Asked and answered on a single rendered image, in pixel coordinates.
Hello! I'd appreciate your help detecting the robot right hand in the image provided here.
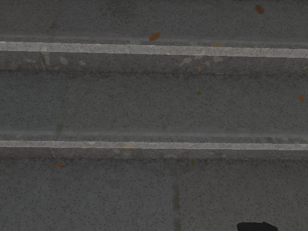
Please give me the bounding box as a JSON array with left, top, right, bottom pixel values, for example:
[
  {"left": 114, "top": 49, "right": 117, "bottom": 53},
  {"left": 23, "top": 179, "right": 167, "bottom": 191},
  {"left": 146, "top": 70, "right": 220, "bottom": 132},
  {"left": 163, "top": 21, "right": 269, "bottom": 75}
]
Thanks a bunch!
[{"left": 237, "top": 221, "right": 278, "bottom": 231}]

